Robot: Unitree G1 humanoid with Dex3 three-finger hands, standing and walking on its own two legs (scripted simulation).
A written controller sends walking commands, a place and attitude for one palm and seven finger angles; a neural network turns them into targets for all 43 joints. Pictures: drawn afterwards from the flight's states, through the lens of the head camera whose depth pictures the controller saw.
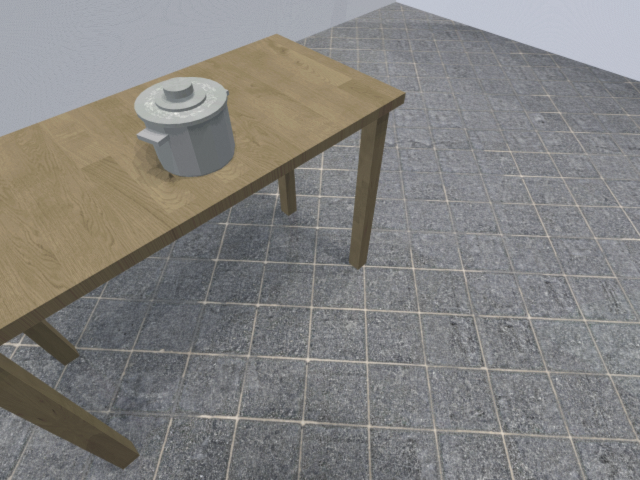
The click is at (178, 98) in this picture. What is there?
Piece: lid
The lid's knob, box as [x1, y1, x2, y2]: [162, 77, 193, 98]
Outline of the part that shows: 162,85 165,95 171,98 180,98 187,96 193,90 191,81 184,77 171,78 165,81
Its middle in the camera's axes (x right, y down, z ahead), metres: -0.27 -0.28 +0.72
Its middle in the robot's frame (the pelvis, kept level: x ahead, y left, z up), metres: +0.73 +0.31 +0.11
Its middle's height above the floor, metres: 0.89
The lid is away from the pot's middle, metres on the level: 0.00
